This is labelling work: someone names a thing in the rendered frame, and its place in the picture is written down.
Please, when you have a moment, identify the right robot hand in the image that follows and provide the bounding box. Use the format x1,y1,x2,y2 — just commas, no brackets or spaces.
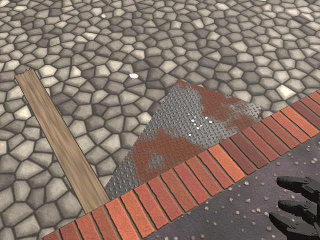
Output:
269,176,320,240

